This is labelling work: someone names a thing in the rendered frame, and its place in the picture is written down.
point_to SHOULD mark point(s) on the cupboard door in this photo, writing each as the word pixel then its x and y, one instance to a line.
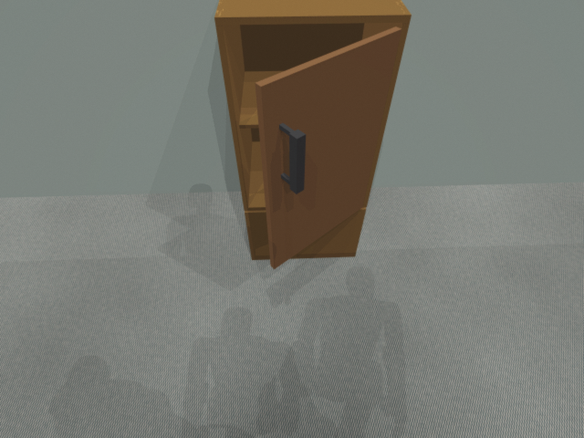
pixel 337 100

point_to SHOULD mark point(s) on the handle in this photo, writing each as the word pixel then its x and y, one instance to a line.
pixel 297 151

